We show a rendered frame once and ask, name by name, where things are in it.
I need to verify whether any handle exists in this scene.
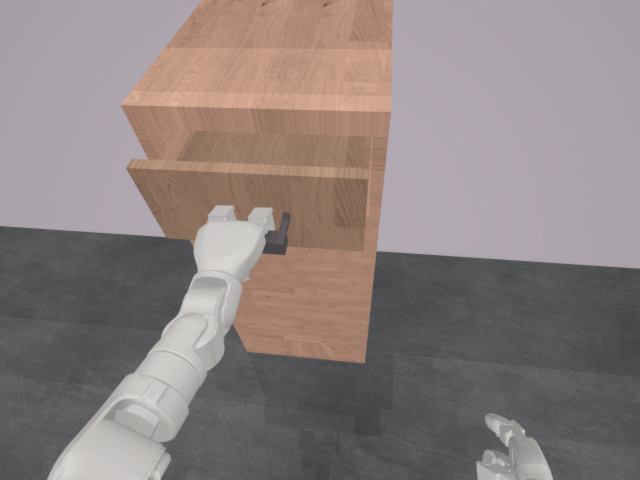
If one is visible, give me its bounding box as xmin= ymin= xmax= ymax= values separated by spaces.
xmin=262 ymin=212 xmax=290 ymax=255

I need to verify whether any robot left hand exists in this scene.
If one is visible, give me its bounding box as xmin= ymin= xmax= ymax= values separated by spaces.
xmin=194 ymin=205 xmax=275 ymax=283

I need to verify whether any robot left upper arm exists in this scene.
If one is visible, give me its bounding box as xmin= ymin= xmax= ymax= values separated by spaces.
xmin=56 ymin=417 xmax=171 ymax=480

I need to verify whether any cabinet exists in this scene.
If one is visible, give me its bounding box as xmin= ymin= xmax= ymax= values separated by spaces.
xmin=121 ymin=0 xmax=393 ymax=364

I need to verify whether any left robot forearm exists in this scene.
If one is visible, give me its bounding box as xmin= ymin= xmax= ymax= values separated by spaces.
xmin=47 ymin=270 xmax=242 ymax=480

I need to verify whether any drawer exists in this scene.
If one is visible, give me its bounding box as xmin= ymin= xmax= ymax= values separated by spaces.
xmin=126 ymin=131 xmax=371 ymax=251

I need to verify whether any robot right hand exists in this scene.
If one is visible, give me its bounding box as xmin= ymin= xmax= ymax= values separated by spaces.
xmin=476 ymin=413 xmax=553 ymax=480

